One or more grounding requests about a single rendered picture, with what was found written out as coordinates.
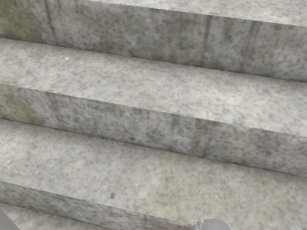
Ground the robot right thigh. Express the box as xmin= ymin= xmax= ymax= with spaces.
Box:
xmin=193 ymin=218 xmax=230 ymax=230

